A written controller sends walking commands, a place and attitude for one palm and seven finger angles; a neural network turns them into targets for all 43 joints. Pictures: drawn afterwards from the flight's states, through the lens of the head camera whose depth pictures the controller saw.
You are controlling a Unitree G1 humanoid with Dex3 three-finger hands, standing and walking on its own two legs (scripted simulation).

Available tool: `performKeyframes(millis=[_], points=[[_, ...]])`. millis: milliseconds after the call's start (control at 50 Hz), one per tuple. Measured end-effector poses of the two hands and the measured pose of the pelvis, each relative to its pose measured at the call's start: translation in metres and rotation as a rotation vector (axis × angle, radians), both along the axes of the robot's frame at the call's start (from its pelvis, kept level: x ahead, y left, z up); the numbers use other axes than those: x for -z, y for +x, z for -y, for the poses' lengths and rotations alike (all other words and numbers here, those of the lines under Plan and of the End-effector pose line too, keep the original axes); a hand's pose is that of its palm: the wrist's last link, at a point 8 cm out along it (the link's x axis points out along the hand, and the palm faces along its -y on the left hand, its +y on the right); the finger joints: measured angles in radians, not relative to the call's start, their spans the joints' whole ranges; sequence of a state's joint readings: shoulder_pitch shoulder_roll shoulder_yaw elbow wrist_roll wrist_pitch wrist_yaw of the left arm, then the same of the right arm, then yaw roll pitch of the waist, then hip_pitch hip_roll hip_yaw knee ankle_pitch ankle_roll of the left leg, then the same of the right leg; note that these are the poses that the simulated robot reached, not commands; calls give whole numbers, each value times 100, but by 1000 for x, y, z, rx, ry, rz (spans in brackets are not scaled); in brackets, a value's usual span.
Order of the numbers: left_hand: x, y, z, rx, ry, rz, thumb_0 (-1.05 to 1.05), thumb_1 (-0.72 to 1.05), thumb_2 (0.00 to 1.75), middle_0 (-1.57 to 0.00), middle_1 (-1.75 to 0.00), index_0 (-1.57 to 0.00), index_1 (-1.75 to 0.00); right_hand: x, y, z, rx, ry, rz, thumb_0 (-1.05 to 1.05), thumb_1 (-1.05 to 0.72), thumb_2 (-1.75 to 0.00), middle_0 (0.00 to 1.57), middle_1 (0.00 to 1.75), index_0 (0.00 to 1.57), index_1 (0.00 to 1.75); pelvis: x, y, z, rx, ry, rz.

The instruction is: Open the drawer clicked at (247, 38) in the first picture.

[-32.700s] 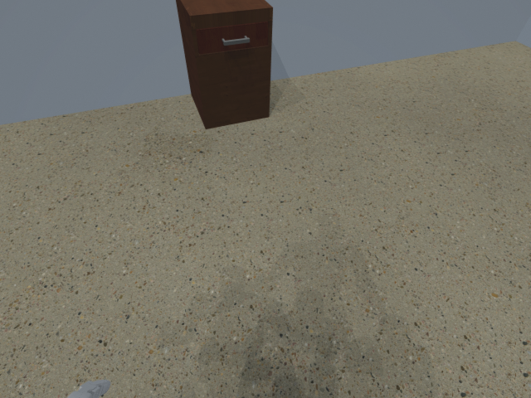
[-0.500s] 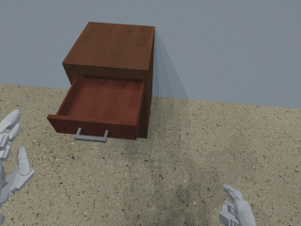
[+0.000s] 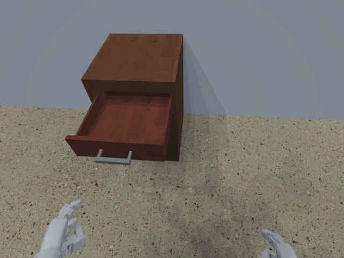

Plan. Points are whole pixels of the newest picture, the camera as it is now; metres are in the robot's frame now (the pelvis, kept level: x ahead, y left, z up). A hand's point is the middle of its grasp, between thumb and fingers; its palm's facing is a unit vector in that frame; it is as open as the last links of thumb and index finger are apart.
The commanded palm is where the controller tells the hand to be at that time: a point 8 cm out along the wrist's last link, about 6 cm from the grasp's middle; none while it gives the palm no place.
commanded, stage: let the arm hang, fingers relaxed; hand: left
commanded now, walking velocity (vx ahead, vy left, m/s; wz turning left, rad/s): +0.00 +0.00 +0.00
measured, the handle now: (114, 156) +0.51 +0.27 -0.22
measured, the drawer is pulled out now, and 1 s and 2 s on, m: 0.29 0.29 0.29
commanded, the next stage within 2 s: look to check the result in 0.94 s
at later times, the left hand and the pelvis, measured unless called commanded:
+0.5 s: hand out of the picture -0.04 +0.16 -0.16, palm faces +0.02 -0.97 -0.23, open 7.3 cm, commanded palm none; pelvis -0.01 -0.02 +0.01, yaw -1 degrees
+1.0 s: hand out of the picture -0.02 +0.11 -0.16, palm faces +0.04 -0.99 -0.15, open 7.4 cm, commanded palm none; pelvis +0.01 -0.03 +0.01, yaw -1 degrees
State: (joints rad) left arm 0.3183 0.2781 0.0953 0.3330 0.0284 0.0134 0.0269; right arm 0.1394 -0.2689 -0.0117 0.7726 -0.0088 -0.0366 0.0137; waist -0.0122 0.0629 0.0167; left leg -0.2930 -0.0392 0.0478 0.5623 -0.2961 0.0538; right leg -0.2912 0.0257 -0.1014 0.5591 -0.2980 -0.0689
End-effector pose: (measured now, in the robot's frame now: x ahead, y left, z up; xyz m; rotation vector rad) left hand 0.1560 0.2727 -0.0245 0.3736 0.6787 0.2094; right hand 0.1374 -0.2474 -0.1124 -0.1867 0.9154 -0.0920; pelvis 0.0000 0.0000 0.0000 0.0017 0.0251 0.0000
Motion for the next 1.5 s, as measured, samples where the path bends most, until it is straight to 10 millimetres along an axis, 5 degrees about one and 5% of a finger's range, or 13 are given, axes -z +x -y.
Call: performKeyframes(millis=[80,140,280,420,620,860,1500], points=[[80,-56,40,-31,-170,-338,1,91,90,-19,-30,-20,-29,5,-45,3,41,-26,-138,1,-90,-90,20,30,20,30,0,-2,6,5,10,26],[108,-96,65,-84,-264,-478,1,94,90,-20,-30,-21,-29,4,-83,5,58,-50,-265,1,-91,-90,20,30,20,30,-3,-5,11,2,7,37],[113,-155,57,-157,-253,-642,-1,98,89,-20,-30,-21,-29,10,-149,1,91,-41,-480,1,-91,-90,20,30,20,30,-9,-9,17,-3,-4,43],[102,-190,55,-195,-210,-745,0,93,90,-20,-30,-21,-29,24,-175,-17,125,37,-532,1,-91,-90,20,30,19,30,-11,-10,17,11,-2,54],[103,-190,78,-192,-232,-744,1,91,90,-19,-30,-20,-29,31,-188,-37,137,112,-556,1,-91,-90,20,30,20,30,-12,-9,23,21,4,56],[111,-180,109,-180,-291,-741,1,91,90,-20,-30,-20,-29,27,-197,-29,175,94,-593,1,-91,-90,20,30,19,30,-11,0,31,21,4,49],[109,-164,108,-199,-274,-759,1,91,90,-19,-30,-20,-29,29,-164,-25,176,91,-575,0,-91,-90,20,30,19,30,-11,23,34,25,6,41]])
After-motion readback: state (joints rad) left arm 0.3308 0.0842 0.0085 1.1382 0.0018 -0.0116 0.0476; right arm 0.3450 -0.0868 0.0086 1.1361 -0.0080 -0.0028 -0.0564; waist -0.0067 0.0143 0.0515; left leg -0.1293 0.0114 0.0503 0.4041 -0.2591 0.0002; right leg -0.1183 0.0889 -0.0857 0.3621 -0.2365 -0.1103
